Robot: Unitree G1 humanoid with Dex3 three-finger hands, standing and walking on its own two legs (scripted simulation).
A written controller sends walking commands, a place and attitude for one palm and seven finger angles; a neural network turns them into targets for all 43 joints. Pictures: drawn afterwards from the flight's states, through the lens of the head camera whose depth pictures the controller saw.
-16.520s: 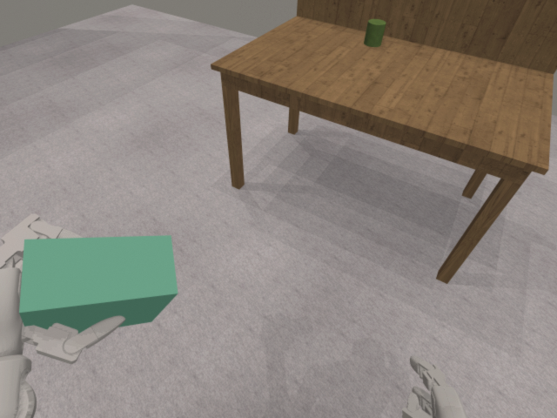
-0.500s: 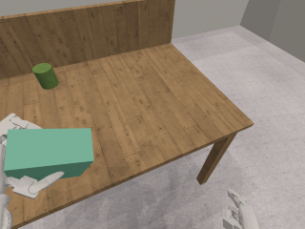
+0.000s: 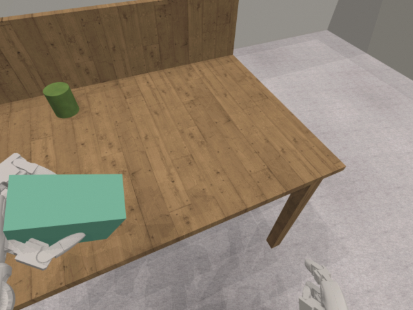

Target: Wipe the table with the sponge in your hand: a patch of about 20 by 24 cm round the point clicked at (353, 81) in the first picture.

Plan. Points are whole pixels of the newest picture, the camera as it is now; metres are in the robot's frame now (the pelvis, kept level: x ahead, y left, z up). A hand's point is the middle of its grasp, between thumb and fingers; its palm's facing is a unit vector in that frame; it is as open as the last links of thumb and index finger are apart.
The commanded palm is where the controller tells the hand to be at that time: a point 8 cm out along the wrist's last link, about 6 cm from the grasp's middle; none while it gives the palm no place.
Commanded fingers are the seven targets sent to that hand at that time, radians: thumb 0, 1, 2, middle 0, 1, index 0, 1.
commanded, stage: shuffle to correct the standing spot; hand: left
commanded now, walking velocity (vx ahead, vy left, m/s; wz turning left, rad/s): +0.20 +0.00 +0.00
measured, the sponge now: (84, 211) +0.23 +0.20 +0.13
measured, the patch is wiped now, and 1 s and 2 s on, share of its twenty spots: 0.00 0.00 0.00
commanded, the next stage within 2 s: come to a stop and stand still in 0.68 s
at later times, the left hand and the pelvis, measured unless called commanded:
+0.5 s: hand (42, 208) +0.22 +0.25 +0.16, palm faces +0.37 -0.84 -0.40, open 10.5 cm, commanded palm +0.17 +0.28 +0.18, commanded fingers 0.00 0.10 1.30 -1.20 -1.60 -1.20 -1.60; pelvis +0.01 +0.00 +0.00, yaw +0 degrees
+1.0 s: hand (33, 183) +0.25 +0.27 +0.17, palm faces +0.42 -0.84 -0.33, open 10.5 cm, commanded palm +0.17 +0.28 +0.18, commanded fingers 0.00 0.10 1.30 -1.20 -1.60 -1.20 -1.60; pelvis +0.00 +0.01 +0.00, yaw -3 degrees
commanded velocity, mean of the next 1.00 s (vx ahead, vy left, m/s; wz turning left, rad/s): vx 0.15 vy -0.02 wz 0.00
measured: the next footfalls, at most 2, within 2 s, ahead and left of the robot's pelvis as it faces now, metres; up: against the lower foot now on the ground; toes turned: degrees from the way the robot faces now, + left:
none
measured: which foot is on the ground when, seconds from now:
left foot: down 0.00-1.00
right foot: down 0.00-1.00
